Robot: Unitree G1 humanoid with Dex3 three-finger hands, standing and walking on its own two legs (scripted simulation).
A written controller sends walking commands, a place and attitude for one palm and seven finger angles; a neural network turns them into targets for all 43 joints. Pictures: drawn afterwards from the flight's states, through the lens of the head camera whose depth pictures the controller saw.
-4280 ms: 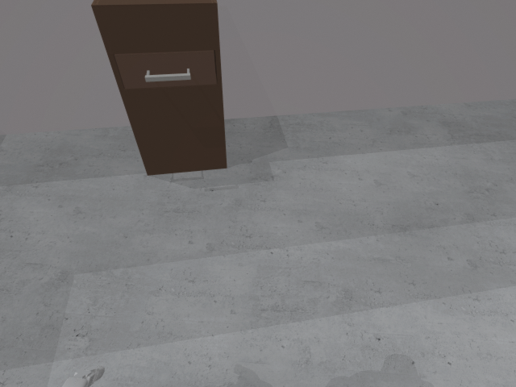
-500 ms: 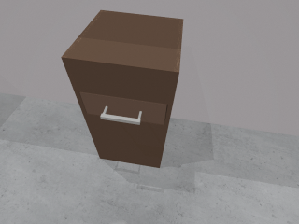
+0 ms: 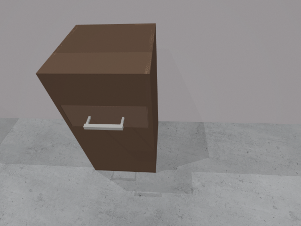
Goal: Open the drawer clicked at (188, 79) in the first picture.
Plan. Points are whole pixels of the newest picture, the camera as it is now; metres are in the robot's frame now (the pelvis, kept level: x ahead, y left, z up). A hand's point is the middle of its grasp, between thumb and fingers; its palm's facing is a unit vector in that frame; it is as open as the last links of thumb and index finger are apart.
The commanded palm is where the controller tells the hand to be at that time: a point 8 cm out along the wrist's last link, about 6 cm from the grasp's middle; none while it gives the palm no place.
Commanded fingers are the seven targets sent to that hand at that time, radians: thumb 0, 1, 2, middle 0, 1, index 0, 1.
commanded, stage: come to a stop and stand still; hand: left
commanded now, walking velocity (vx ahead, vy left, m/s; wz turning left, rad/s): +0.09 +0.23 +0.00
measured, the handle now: (104, 123) +0.57 +0.26 -0.17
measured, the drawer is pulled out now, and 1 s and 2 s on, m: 0.00 0.00 0.00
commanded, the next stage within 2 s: look again from close up in 1.36 s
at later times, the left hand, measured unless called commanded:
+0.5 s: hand out of the picture -0.04 +0.18 -0.15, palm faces +0.14 -0.96 -0.26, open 7.4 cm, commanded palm none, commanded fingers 0.00 0.90 0.90 -0.20 -0.30 -0.20 -0.30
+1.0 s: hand out of the picture +0.00 +0.21 -0.17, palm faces +0.07 -0.98 -0.18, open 7.3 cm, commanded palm none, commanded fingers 0.00 0.90 0.90 -0.20 -0.30 -0.20 -0.30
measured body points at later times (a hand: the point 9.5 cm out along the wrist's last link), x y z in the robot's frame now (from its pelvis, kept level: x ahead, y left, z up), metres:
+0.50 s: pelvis -0.02 +0.00 +0.02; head +0.01 -0.02 +0.47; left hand -0.05 +0.24 -0.13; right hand +0.05 -0.24 -0.15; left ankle -0.05 +0.15 -0.70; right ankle +0.00 -0.10 -0.73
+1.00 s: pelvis +0.00 +0.04 +0.01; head +0.01 +0.05 +0.46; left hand -0.01 +0.26 -0.15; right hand +0.02 -0.19 -0.14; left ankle -0.05 +0.15 -0.73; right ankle +0.00 -0.10 -0.73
